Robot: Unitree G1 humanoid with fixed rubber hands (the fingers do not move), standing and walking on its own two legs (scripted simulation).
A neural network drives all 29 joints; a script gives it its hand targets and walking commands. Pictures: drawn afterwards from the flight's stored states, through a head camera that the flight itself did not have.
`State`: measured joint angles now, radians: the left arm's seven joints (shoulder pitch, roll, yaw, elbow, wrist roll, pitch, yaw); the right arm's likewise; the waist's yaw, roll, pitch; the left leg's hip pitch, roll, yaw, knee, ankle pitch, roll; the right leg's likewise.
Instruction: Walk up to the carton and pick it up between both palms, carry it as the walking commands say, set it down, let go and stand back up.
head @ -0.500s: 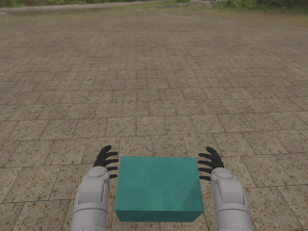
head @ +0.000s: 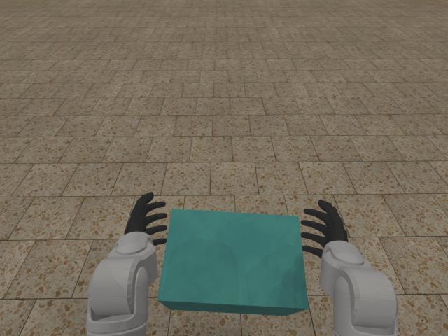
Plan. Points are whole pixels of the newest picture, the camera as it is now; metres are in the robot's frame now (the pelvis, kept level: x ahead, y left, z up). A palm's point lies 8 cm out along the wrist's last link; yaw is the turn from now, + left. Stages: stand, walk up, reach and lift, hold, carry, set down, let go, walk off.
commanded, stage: carry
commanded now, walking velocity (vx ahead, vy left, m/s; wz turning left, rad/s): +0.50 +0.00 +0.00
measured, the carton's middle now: (231, 264) +0.28 -0.01 +0.01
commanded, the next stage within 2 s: none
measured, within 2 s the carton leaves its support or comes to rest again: neither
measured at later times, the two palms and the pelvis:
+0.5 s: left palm (153, 132) +0.58 +0.17 +0.10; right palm (280, 134) +0.55 -0.13 +0.10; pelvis +0.30 +0.04 +0.01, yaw -3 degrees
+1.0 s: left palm (175, 77) +0.88 +0.15 +0.09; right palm (267, 74) +0.91 -0.15 +0.09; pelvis +0.63 -0.03 +0.01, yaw +3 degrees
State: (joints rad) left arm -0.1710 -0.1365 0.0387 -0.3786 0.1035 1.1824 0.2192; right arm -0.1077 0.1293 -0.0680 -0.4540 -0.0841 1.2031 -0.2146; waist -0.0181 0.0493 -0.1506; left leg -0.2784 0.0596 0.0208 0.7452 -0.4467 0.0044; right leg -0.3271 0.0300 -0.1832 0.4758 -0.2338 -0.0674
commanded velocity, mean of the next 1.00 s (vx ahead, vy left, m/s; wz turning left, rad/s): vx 0.50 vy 0.00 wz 0.00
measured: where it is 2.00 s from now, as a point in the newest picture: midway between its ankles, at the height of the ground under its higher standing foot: (219, 174)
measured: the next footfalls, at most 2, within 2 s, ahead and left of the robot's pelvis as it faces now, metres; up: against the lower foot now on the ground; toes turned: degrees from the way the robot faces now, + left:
left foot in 0.30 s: +0.35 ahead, +0.10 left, +0.00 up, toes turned +9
right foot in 0.82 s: +0.69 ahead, -0.10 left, +0.00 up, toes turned -9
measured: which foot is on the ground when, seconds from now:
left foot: up 0.00-0.28, down 0.30-0.84, up 0.86-1.00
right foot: down 0.00-0.30, up 0.32-0.80, down 0.82-1.00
